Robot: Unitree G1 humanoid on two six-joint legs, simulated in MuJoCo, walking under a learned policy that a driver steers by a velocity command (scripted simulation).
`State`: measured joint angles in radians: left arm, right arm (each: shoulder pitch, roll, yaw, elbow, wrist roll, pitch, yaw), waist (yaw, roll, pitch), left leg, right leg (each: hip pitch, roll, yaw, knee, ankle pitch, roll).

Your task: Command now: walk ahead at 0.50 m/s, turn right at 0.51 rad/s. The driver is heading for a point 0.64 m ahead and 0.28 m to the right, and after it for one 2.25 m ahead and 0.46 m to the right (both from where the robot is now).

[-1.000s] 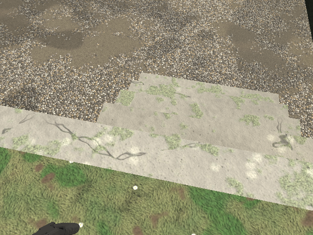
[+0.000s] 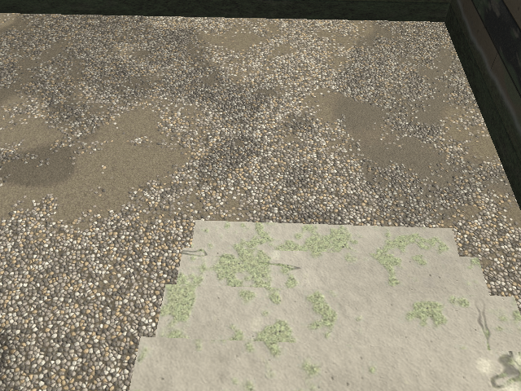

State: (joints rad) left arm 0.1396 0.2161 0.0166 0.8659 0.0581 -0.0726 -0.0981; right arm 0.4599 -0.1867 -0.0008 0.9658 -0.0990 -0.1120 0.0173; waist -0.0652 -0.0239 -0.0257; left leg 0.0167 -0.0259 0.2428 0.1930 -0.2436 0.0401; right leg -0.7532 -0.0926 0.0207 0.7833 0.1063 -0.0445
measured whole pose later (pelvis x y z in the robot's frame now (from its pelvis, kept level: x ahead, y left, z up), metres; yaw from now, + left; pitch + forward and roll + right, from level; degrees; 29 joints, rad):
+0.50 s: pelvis +0.27 -0.07 -0.01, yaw -18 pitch +3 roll -1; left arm 0.51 0.21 0.04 0.94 0.09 -0.11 -0.05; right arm 0.09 -0.21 0.03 0.76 -0.09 -0.09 0.02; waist 0.11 0.00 -0.05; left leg -0.64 0.09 -0.04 0.95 -0.15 -0.02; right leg -0.27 0.15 0.14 0.53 -0.29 -0.09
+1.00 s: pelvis +0.47 -0.17 -0.10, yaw -33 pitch +0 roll +3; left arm 0.00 0.25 0.03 0.75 0.12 -0.01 -0.09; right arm 0.61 -0.23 0.00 0.97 -0.09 -0.13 -0.01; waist -0.11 -0.07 0.05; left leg -0.03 0.08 0.22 0.90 -0.85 -0.08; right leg -0.54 -0.05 -0.04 0.54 0.50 -0.08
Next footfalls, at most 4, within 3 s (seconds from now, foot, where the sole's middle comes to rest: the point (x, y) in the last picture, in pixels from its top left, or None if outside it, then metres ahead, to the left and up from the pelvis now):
0.18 right None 0.26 -0.14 -0.78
0.58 left None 0.39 0.03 -0.78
1.04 right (377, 390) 0.57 -0.34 -0.96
1.68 left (296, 322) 0.89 -0.15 -1.14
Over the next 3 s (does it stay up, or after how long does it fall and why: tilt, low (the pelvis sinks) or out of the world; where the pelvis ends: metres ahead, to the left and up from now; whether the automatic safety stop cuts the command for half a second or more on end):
stays up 1.23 -0.20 -0.57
